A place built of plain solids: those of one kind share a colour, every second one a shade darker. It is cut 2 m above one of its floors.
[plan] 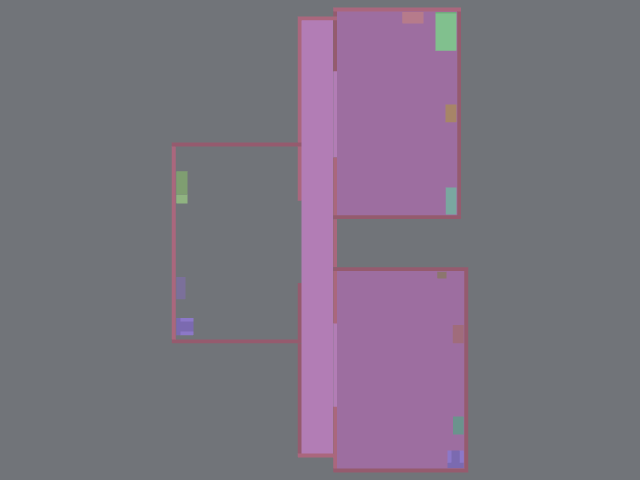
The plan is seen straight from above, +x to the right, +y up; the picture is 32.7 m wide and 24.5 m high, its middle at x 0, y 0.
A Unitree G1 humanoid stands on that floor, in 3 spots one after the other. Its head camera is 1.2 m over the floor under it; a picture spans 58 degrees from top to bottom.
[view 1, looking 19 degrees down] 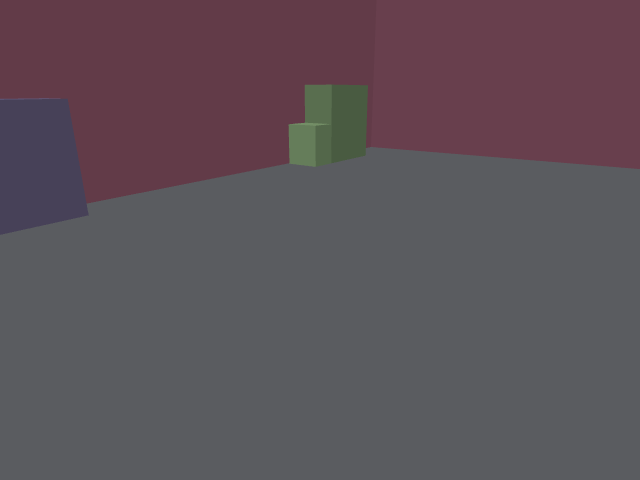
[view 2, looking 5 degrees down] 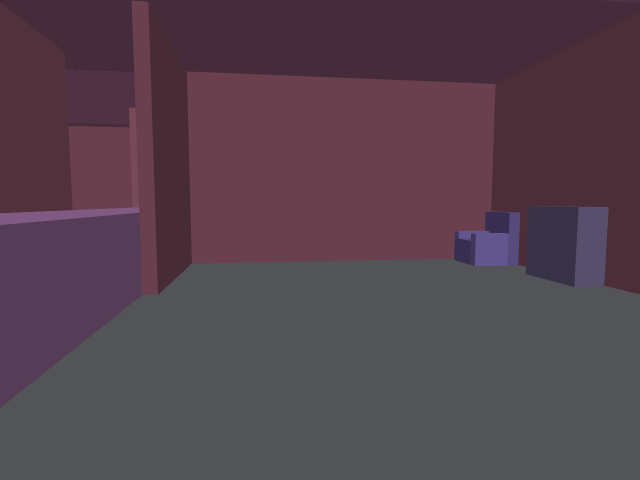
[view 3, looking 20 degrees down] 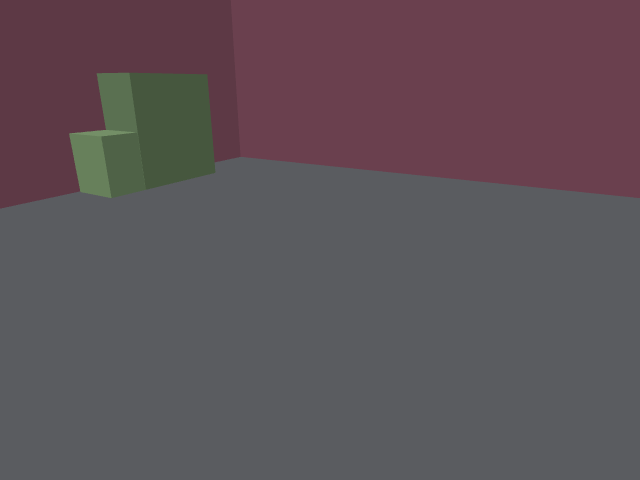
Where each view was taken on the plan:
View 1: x -2.45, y -3.95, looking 126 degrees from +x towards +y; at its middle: ground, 3.69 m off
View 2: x -2.45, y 3.60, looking -98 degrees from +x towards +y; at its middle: wall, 8.80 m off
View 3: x -2.45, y -1.01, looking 120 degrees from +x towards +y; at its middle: ground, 3.51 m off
